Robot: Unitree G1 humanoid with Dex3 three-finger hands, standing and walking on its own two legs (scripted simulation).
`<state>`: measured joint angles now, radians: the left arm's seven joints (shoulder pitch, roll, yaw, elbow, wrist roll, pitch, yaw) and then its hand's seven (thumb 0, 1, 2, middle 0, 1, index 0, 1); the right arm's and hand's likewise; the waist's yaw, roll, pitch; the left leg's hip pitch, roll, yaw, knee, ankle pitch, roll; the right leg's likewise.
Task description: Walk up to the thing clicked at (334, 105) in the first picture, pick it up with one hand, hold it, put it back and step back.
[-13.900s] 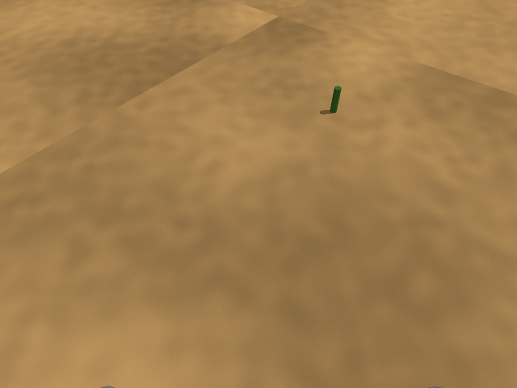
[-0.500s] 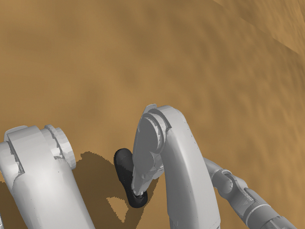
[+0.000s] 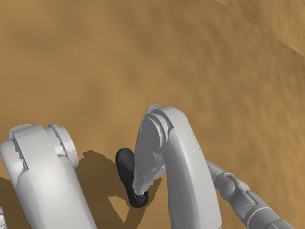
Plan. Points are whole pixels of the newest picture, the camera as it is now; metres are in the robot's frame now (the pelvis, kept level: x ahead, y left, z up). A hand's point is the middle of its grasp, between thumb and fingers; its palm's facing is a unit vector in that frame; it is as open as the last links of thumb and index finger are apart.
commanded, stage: settle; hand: left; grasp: from the side
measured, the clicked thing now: out of the picture +0.39 +0.29 -0.18
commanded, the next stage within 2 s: lift in 1.64 s
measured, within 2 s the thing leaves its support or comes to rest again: neither
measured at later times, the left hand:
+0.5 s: hand out of the picture +0.38 +0.29 -0.05, palm faces +0.27 -0.96 -0.03, open 5.2 cm
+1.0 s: hand out of the picture +0.38 +0.29 +0.03, palm faces +0.25 -0.97 -0.06, open 5.2 cm
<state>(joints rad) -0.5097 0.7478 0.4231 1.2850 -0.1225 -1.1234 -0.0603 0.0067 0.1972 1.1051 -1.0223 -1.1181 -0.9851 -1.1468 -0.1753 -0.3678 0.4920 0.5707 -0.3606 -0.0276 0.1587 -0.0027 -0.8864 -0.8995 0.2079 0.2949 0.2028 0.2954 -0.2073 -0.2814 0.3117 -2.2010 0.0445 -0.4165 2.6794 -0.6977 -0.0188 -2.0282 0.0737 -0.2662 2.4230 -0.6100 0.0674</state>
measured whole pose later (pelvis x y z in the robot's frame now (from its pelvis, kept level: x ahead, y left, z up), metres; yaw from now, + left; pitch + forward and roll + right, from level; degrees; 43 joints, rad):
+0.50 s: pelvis +0.01 -0.01 +0.02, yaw +4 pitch +20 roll -13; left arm -0.44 0.54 0.31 0.85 -0.14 -0.81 -0.12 0.01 0.20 1.10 -1.03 -1.11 -1.00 -1.13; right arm -0.05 -0.33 0.24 0.61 -0.19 0.01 0.15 0.00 -0.88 -0.90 0.21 0.30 0.20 0.30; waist -0.12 -0.12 0.07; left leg -2.26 0.05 -0.27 2.55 -0.67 0.00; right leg -2.11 0.02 -0.18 2.39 -0.65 0.04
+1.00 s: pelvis +0.02 -0.02 +0.06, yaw +10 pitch +29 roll -6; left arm -0.44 0.41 0.34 0.72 -0.19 -0.61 -0.26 0.01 0.19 1.11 -1.04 -1.11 -1.01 -1.12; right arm 0.03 -0.29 0.07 0.66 -0.07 0.03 0.08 0.00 -0.88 -0.89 0.21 0.29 0.20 0.30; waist -0.08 -0.02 -0.07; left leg -2.22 0.06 -0.15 2.39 -0.68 -0.02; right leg -2.14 -0.01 -0.09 2.32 -0.69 0.01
